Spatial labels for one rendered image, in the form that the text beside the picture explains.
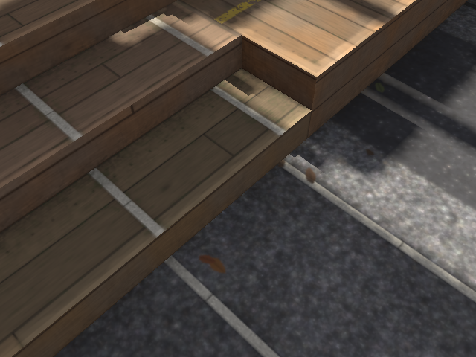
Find stairs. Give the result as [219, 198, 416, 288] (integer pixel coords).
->
[0, 0, 312, 357]

